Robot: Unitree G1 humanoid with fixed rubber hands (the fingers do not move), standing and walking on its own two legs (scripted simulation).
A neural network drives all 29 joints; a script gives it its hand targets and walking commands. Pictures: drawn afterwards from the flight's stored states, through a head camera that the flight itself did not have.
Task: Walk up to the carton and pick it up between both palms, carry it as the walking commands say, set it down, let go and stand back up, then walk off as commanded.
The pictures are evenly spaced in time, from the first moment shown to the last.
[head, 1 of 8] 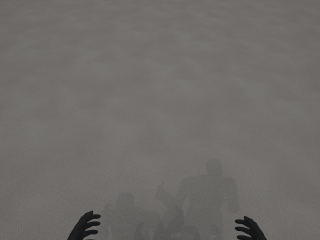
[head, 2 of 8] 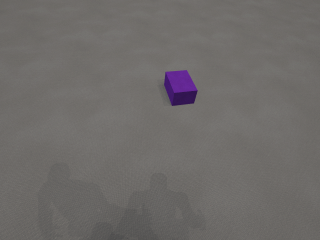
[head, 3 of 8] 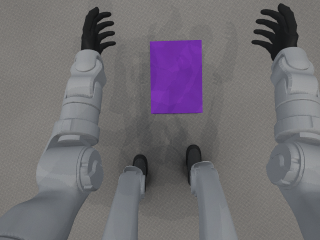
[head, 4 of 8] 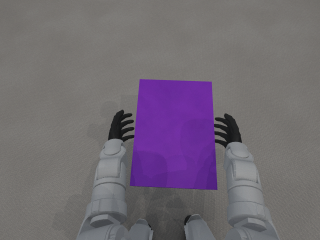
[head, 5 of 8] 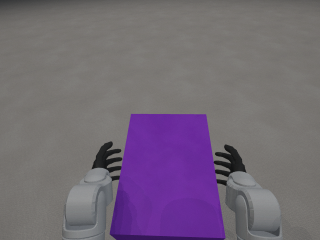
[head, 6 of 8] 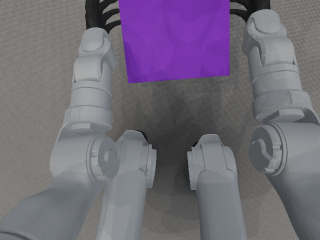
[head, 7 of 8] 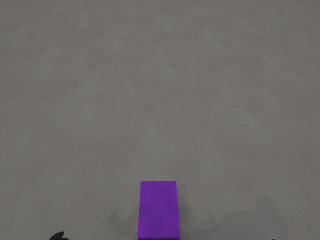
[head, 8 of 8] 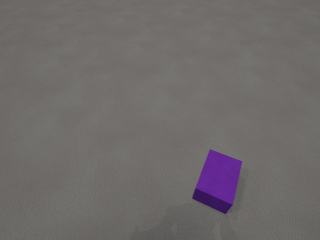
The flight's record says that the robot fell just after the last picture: no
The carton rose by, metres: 0.72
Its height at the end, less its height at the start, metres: +0.00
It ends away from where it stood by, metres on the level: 1.08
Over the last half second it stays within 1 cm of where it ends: yes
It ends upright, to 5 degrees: yes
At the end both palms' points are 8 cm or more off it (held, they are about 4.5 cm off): yes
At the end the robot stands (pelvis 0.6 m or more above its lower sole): yes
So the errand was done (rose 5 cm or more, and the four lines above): yes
